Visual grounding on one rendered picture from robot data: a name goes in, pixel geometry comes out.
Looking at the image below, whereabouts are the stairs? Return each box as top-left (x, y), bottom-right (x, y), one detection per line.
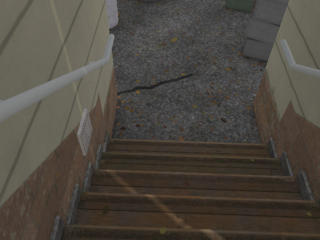
top-left (61, 138), bottom-right (320, 240)

